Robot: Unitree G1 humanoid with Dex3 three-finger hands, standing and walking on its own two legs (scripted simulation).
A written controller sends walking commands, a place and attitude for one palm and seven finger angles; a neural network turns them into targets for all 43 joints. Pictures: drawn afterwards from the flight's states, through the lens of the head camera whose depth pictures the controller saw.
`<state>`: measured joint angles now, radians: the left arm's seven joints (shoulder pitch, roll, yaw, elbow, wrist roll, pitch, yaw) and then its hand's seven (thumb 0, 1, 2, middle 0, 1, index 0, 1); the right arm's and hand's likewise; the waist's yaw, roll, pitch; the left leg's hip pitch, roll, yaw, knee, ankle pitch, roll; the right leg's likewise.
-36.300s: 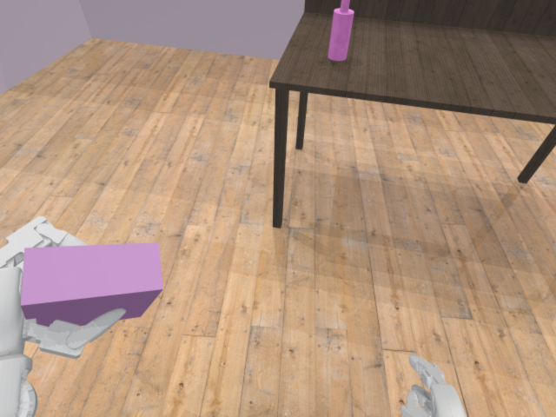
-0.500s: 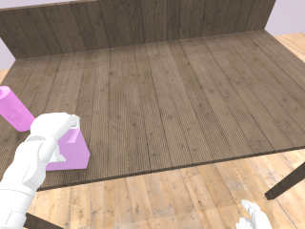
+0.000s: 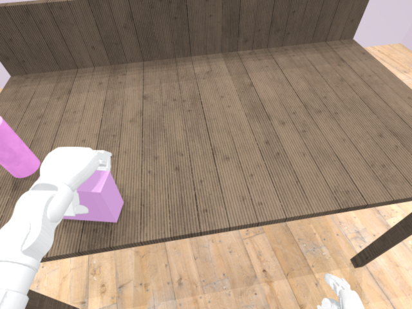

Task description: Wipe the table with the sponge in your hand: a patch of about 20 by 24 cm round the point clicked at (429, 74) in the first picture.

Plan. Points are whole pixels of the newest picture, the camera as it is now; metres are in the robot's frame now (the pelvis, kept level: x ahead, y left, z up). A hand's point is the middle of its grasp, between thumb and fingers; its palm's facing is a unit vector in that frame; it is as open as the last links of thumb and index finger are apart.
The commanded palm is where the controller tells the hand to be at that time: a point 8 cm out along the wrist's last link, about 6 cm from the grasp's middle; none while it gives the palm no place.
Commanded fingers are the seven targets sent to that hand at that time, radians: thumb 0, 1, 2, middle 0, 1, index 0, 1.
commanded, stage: move the sponge above the wiping area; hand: left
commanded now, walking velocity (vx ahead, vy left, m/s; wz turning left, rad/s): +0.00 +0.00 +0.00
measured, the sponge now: (86, 200) +0.29 +0.30 +0.02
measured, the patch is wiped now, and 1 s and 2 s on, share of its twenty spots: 0.00 0.00 0.00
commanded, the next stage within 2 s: lower the sponge onto the table in 0.22 s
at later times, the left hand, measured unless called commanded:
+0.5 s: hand (81, 174) +0.31 +0.28 +0.10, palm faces -0.03 +0.01 -1.00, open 9.1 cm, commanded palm +0.29 +0.32 +0.16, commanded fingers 0.00 0.10 1.30 -1.20 -1.60 -1.20 -1.60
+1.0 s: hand (75, 167) +0.32 +0.30 +0.10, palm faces +0.02 +0.01 -1.00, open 9.1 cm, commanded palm +0.29 +0.32 +0.15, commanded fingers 0.00 0.10 1.30 -1.20 -1.60 -1.20 -1.60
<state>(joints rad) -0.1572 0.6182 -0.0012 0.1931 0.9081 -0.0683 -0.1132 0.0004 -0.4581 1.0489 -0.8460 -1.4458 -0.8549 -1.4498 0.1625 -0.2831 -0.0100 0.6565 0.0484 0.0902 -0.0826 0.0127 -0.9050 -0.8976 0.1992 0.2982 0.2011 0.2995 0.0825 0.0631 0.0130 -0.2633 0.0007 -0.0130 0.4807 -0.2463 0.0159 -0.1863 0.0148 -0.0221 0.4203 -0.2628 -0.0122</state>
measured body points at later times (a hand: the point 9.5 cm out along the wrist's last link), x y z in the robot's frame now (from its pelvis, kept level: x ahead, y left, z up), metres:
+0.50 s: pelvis -0.01 +0.01 +0.00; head +0.02 -0.01 +0.45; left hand +0.30 +0.28 +0.15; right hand +0.18 -0.23 -0.10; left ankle +0.00 +0.11 -0.74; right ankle -0.03 -0.12 -0.74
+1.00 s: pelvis -0.01 +0.00 +0.00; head +0.02 -0.02 +0.45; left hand +0.32 +0.30 +0.15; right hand +0.16 -0.25 -0.11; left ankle +0.00 +0.11 -0.74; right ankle -0.03 -0.12 -0.74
